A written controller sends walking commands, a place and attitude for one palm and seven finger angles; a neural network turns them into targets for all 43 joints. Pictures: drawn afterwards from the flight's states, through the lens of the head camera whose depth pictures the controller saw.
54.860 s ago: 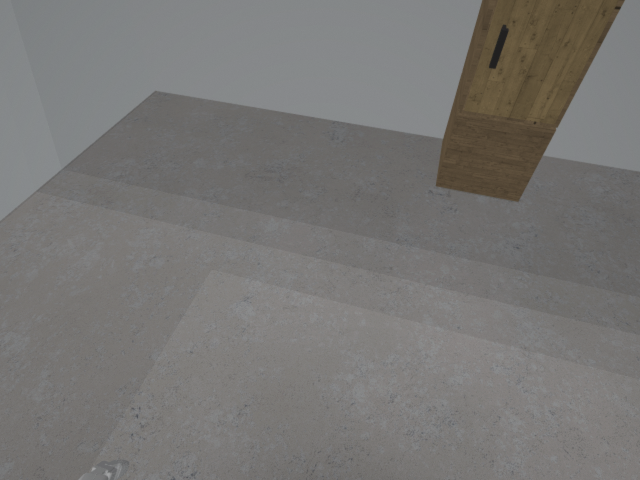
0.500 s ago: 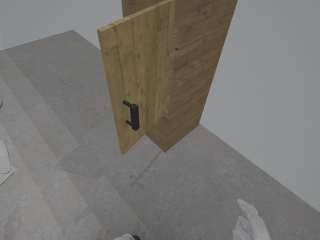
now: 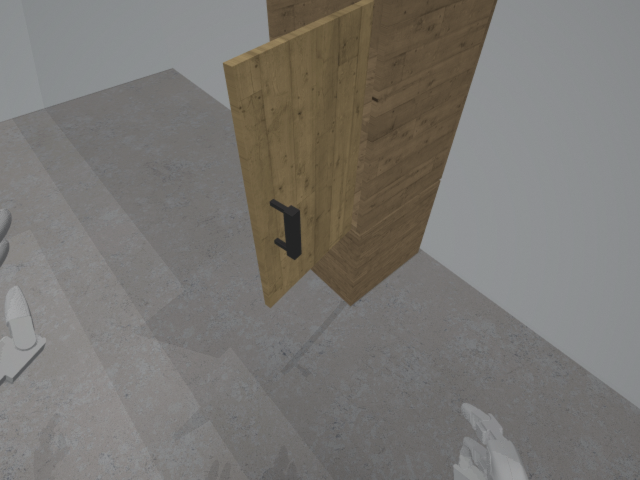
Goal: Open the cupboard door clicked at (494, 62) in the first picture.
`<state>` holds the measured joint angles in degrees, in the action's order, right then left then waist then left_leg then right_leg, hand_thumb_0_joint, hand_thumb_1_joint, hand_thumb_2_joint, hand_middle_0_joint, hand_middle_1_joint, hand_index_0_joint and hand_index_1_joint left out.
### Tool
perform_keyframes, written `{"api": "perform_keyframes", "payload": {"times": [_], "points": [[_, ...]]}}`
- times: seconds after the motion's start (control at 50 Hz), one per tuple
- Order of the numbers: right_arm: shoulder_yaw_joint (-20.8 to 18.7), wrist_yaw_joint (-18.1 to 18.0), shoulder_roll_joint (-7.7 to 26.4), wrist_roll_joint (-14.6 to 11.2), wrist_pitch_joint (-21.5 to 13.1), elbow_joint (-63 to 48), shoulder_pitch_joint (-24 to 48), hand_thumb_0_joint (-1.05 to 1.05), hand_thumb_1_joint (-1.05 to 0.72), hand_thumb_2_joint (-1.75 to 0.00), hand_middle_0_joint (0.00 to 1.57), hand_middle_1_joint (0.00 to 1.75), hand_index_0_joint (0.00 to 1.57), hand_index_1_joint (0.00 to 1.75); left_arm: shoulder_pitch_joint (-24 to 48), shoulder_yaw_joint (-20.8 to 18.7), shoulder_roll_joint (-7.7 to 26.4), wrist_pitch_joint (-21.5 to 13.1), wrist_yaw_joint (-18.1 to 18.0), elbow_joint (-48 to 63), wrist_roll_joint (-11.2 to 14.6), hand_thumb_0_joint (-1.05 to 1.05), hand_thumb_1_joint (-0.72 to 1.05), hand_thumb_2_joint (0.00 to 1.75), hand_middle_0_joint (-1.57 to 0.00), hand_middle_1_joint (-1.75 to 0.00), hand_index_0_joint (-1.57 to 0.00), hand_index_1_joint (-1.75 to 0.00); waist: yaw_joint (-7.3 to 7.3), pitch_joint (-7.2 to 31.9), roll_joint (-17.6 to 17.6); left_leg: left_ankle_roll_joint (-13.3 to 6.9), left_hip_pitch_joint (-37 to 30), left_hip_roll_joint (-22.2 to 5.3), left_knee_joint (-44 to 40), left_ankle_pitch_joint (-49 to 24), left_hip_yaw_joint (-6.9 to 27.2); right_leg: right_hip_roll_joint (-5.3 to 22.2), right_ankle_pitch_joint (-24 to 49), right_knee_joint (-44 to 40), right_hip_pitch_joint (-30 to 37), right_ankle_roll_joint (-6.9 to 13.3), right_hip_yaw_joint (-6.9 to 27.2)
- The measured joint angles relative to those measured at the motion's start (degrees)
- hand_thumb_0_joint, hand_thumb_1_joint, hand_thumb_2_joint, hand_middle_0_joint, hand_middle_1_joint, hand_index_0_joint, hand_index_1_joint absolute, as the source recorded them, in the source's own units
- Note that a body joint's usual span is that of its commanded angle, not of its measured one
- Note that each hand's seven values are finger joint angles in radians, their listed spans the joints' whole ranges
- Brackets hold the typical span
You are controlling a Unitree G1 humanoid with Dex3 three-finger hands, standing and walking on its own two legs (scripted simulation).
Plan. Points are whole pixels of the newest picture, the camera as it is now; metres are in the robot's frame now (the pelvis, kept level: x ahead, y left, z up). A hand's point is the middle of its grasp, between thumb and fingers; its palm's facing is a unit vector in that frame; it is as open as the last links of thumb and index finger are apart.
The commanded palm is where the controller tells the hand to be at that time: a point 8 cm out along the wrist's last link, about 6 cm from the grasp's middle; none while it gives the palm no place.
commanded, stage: stop stepping back and stand still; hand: left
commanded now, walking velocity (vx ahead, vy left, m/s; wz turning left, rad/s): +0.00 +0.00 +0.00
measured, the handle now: (285, 229) +0.57 +0.10 -0.08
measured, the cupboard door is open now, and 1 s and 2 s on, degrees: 100 100 100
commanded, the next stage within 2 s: let the arm hang, fingers relaxed in 0.06 s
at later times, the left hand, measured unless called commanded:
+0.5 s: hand out of the picture +0.02 +0.19 -0.17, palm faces +0.03 -0.98 -0.18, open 7.1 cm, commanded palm none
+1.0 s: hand out of the picture +0.01 +0.21 -0.16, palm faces +0.06 -0.96 -0.26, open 7.4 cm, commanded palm none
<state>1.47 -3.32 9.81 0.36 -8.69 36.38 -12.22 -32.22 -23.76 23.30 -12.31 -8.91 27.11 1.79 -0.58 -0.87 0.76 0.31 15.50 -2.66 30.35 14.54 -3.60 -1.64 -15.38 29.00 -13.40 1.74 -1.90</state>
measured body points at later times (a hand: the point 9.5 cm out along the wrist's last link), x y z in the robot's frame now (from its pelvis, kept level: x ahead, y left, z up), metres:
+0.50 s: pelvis -0.01 +0.01 +0.00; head +0.02 +0.02 +0.45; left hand +0.02 +0.24 -0.16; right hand +0.06 -0.26 -0.13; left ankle +0.02 +0.12 -0.74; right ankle +0.00 -0.10 -0.74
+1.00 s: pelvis -0.01 +0.01 +0.01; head +0.00 -0.01 +0.46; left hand +0.00 +0.26 -0.14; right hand +0.01 -0.22 -0.16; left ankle +0.02 +0.12 -0.74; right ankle +0.00 -0.10 -0.74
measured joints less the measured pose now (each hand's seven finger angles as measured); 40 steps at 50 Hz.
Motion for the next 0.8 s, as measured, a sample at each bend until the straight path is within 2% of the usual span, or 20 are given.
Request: {"api": "perform_keyframes", "payload": {"times": [0.16,0.18,0.22,0.28,0.36,0.44,0.46,0.52,0.6,0.8], "points": [[-0.58,-0.66,1.44,-0.08,1.07,-0.28,0.65,0.01,-0.91,-0.9,0.2,0.3,0.21,0.3,1.77,1.21,-1.78,1.83,-0.03,-2.42,-0.01,0.01,0.89,0.89,-0.21,-0.3,-0.21,-0.3,1.25,-0.61,0.31,-0.42,-0.96,0.53,-2.76,-1.54,0.02,0.41,1.59,-2.96,1.15,-0.53,-0.04],[-1.09,0.38,2.19,-0.05,0.05,0.89,0.83,0.01,-0.91,-0.9,0.2,0.3,0.21,0.3,3.32,2.43,-1.45,1.11,0.83,-5.3,-1.01,0.01,0.89,0.89,-0.21,-0.3,-0.21,-0.3,1.21,-0.11,0.69,-0.54,0.19,0.7,-2.11,-1.53,0.47,0.58,1.55,-2.53,0.34,-0.6,-0.5],[-2.0,2.5,4.72,0.12,0.97,4.41,2.23,0.01,-0.9,-0.9,0.2,0.3,0.21,0.3,9.15,7.43,-1.07,3.28,4.08,-17.05,-2.44,0.0,0.89,0.9,-0.2,-0.3,-0.21,-0.3,1.69,0.92,2.0,-0.92,2.61,1.44,0.08,-1.03,1.14,1.39,0.48,0.1,-1.94,-0.81,-1.22],[-2.31,3.64,7.4,0.81,4.7,9.12,4.9,0.01,-0.91,-0.9,0.2,0.3,0.21,0.3,16.57,14.68,-3.2,9.6,7.3,-39.12,-3.47,0.0,0.9,0.9,-0.2,-0.3,-0.2,-0.3,1.2,1.3,3.44,-1.54,4.3,2.42,2.27,-0.3,1.33,2.48,-1.19,3.6,-4.03,-1.12,-1.42],[-2.0,3.84,7.33,1.31,7.31,12.83,5.63,0.01,-0.91,-0.9,0.2,0.3,0.21,0.3,20.09,21.21,-7.31,14.16,8.84,-62.58,-3.76,0.0,0.91,0.9,-0.19,-0.3,-0.2,-0.3,-0.58,-0.49,1.61,-1.51,3.09,2.88,1.99,-0.47,1.0,2.97,-1.7,4.69,-3.51,-1.11,-1.09],[-1.41,3.51,6.07,1.46,8.8,17.03,3.78,0.01,-0.91,-0.9,0.2,0.3,0.21,0.3,19.49,24.78,-11.88,15.24,9.07,-76.93,-3.25,0.01,0.91,0.89,-0.2,-0.3,-0.2,-0.3,-1.1,-2.56,-1.28,-1.15,0.85,2.59,-0.44,-1.65,1.22,2.58,-0.48,2.13,-1.19,-0.94,-1.3],[-1.29,3.37,5.64,1.4,9.11,18.27,3.09,0.01,-0.91,-0.9,0.2,0.3,0.2,0.3,19.09,24.69,-12.71,15.09,8.63,-79.4,-3.04,0.01,0.92,0.89,-0.2,-0.3,-0.2,-0.3,-0.96,-2.94,-1.81,-1.04,0.44,2.43,-1.11,-2.01,1.42,2.36,0.02,1.1,-0.57,-0.84,-1.5],[-1.14,2.97,4.15,1.34,9.79,21.98,0.74,0.01,-0.91,-0.9,0.2,0.3,0.2,0.3,18.08,23.67,-12.1,14.37,8.03,-84.84,-2.76,0.0,0.97,0.89,-0.2,-0.3,-0.21,-0.3,-0.01,-3.66,-2.64,-0.68,-0.39,1.94,-2.84,-3.04,2.21,1.73,1.53,-1.96,1.08,-0.43,-2.29],[-1.27,2.59,2.75,1.1,10.2,25.7,-1.7,0.01,-0.91,-0.9,0.2,0.3,0.2,0.3,16.44,23.4,-11.11,13.63,8.26,-89.92,-2.55,0.0,0.97,0.89,-0.2,-0.3,-0.21,-0.3,0.81,-4.03,-1.87,-0.56,-1.27,1.72,-4.38,-3.84,2.73,1.37,2.88,-4.75,2.67,-0.29,-2.81],[-1.61,2.28,0.57,0.93,9.75,28.24,-3.2,0.0,-0.91,-0.9,0.2,0.3,0.2,0.3,15.88,22.88,-10.44,13.12,7.67,-94.26,-2.42,0.0,0.92,0.89,-0.2,-0.3,-0.2,-0.3,0.62,-3.52,1.15,-0.88,-2.73,2.19,-6.26,-4.64,2.18,1.81,3.27,-5.56,3.48,-0.56,-2.29]]}}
